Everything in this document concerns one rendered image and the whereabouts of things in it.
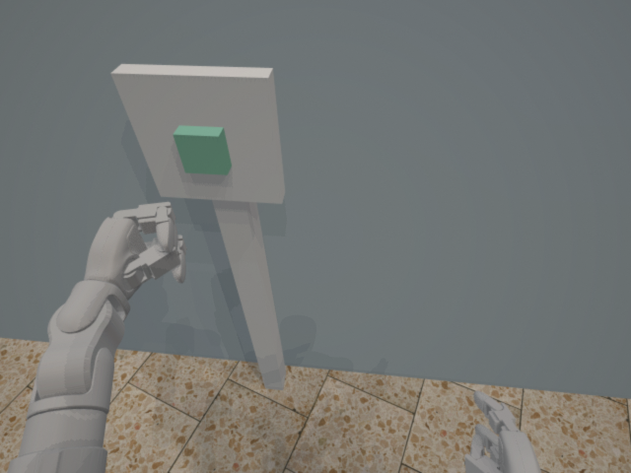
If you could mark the panel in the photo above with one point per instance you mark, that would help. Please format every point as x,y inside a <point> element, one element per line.
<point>160,98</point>

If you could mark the button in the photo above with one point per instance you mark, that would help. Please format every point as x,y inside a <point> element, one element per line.
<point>203,149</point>

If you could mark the robot right hand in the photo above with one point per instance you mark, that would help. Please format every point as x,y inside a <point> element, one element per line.
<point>510,452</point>

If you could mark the robot left hand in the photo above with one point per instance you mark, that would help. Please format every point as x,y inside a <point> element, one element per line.
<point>120,256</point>

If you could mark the robot left forearm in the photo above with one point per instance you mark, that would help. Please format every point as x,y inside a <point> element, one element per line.
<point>65,427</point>

